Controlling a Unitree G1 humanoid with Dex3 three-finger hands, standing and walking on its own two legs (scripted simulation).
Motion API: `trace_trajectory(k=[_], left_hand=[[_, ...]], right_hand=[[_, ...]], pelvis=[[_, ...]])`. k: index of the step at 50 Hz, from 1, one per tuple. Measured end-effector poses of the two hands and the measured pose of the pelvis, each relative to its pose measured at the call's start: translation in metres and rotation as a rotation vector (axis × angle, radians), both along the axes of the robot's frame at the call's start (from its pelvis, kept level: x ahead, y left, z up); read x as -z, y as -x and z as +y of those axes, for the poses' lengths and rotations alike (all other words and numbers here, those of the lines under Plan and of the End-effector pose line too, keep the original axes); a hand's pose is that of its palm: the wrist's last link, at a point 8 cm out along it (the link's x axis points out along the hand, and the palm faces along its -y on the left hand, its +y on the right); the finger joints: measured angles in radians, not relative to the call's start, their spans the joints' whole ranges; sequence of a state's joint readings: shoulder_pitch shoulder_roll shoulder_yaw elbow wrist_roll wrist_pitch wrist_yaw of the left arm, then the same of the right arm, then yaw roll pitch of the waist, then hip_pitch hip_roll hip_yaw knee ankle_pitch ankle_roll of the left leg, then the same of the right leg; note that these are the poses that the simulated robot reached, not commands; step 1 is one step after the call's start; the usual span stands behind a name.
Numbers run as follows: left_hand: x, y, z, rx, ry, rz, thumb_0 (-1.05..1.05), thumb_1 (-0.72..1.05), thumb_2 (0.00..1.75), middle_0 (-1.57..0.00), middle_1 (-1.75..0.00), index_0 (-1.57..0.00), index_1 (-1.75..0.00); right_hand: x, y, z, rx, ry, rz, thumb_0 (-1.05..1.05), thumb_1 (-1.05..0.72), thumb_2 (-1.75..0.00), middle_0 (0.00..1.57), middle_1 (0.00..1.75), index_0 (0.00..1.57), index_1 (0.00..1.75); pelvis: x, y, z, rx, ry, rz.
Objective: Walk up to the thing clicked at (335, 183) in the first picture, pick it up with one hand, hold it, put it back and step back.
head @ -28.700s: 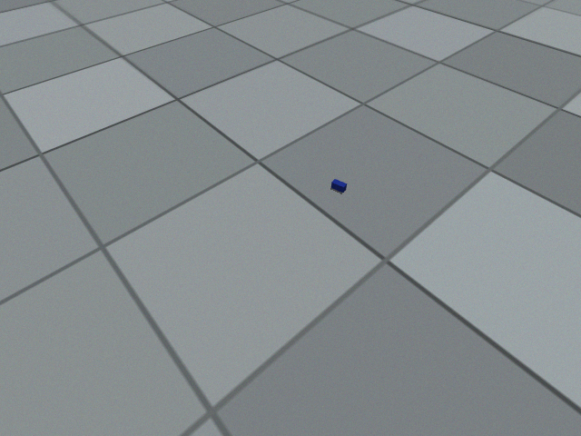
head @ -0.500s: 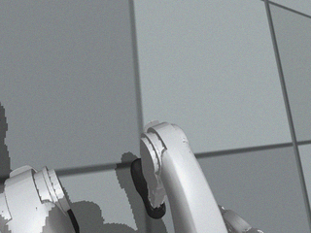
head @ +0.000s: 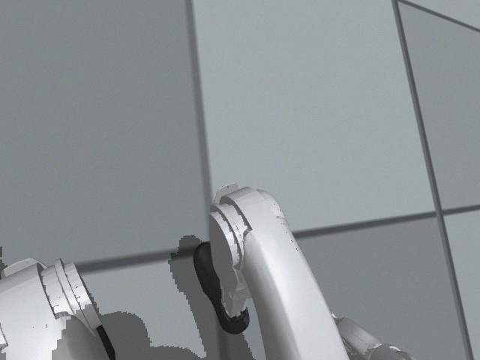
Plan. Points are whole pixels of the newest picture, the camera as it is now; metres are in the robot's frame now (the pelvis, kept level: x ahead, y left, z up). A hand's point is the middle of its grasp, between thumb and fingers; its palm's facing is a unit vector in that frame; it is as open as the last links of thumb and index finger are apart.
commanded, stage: open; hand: left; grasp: from above
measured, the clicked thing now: out of the picture +0.45 +0.28 -0.28
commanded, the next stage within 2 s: withdraw in 0.92 s
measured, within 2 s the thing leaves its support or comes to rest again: neither
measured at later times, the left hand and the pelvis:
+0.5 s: hand out of the picture +0.44 +0.27 -0.24, palm faces -0.47 -0.09 -0.88, open 9.5 cm; pelvis +0.00 +0.00 +0.00, yaw +0 degrees
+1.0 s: hand out of the picture +0.44 +0.28 -0.25, palm faces -0.48 -0.10 -0.87, open 11.8 cm; pelvis +0.00 +0.00 +0.01, yaw -1 degrees
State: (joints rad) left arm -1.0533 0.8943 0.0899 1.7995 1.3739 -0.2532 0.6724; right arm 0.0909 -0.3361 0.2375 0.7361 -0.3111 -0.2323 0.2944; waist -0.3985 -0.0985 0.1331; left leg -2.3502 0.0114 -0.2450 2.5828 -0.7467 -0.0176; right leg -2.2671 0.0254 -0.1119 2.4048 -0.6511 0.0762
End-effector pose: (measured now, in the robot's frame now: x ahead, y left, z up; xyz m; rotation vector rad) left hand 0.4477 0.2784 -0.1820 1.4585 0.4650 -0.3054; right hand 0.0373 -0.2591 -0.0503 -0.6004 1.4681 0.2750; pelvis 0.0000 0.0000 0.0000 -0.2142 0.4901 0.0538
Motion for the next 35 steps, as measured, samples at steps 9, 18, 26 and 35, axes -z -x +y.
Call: trace_trajectory(k=[9, 18, 26, 35], left_hand=[[0.003, 0.001, -0.001, 0.007, -0.006, 0.000, 0.00, 0.51, 0.10, -1.03, -0.08, -1.02, -0.07], [0.003, 0.003, -0.002, 0.002, -0.008, 0.002, 0.00, 0.32, 0.29, -0.90, -0.27, -0.82, -0.24], [0.003, 0.000, -0.001, -0.004, -0.008, -0.003, 0.00, 0.15, 0.44, -0.74, -0.38, -0.68, -0.37], [0.007, -0.005, 0.000, -0.008, -0.001, -0.004, 0.00, 0.01, 0.56, -0.57, -0.48, -0.55, -0.49]], right_hand=[[-0.004, -0.003, 0.002, -0.024, -0.008, -0.013, 0.01, -0.91, -0.90, 0.20, 0.30, 0.20, 0.30], [-0.005, -0.003, 0.003, -0.032, -0.020, -0.014, 0.01, -0.91, -0.90, 0.20, 0.30, 0.20, 0.30], [-0.009, 0.001, 0.003, -0.023, -0.008, -0.012, 0.01, -0.91, -0.90, 0.20, 0.30, 0.20, 0.30], [-0.014, 0.004, 0.004, -0.018, -0.001, 0.013, 0.01, -0.91, -0.90, 0.20, 0.30, 0.20, 0.30]], pelvis=[[-0.001, 0.001, 0.001, -0.001, 0.005, -0.009], [-0.003, 0.003, 0.000, 0.000, 0.007, -0.013], [-0.004, 0.004, 0.001, 0.001, 0.010, -0.010], [-0.006, 0.002, 0.002, 0.002, 0.018, 0.001]])
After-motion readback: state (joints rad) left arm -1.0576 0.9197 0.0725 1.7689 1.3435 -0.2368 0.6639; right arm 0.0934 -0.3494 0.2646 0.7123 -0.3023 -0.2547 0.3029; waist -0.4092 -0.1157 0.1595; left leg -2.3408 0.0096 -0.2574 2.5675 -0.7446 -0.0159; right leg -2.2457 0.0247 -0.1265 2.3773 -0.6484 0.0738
